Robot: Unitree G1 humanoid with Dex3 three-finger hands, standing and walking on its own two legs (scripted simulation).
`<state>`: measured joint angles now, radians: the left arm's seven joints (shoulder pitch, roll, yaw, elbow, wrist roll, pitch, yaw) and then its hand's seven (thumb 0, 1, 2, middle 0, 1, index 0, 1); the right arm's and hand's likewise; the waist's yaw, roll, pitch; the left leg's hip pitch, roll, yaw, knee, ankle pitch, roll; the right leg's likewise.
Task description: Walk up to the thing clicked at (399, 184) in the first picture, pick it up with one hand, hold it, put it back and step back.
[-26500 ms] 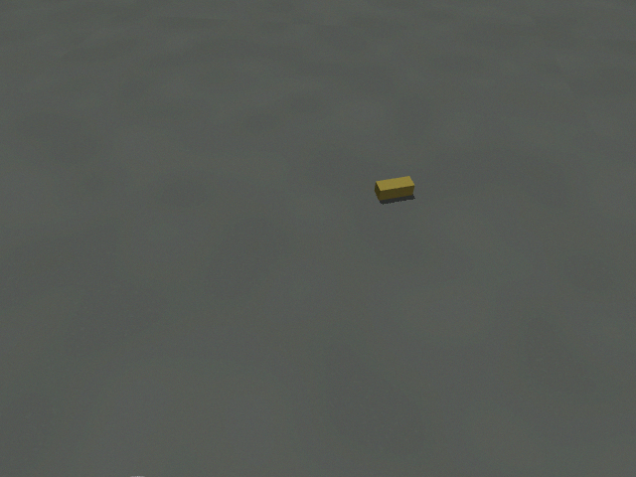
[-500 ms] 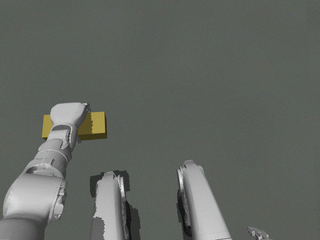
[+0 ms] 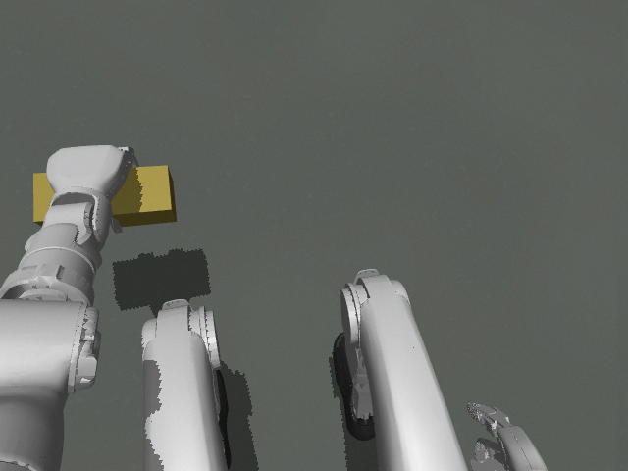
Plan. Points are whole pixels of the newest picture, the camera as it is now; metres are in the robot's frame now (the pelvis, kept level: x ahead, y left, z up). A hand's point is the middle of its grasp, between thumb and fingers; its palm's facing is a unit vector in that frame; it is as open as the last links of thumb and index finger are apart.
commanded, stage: crouch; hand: left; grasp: from above
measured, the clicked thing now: (110, 199) +0.48 +0.23 -0.19
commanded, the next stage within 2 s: lower in 0.68 s
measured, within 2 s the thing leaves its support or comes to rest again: rests again in 2.00 s
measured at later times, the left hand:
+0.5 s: hand (121, 201) +0.48 +0.23 -0.22, palm faces -0.47 +0.00 -0.88, open 9.8 cm
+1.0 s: hand (125, 204) +0.49 +0.23 -0.26, palm faces -0.49 -0.01 -0.87, open 9.8 cm
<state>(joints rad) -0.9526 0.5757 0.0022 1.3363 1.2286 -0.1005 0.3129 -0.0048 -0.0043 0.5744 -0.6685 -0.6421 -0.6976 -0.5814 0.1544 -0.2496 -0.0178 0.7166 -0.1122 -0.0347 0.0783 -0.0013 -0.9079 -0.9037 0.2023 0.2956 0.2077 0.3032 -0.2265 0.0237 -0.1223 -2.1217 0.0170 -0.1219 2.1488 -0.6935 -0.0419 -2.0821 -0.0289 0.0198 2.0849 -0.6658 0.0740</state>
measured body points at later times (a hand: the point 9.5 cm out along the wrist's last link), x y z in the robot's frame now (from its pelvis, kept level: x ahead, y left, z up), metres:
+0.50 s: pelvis -0.01 +0.00 -0.06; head +0.23 +0.05 +0.32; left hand +0.50 +0.23 -0.17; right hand +0.01 -0.27 -0.17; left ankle +0.07 +0.14 -0.38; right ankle +0.09 -0.15 -0.37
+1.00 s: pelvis -0.01 +0.01 -0.08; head +0.25 +0.07 +0.29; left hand +0.51 +0.23 -0.21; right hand +0.01 -0.26 -0.17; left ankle +0.07 +0.14 -0.38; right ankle +0.09 -0.15 -0.37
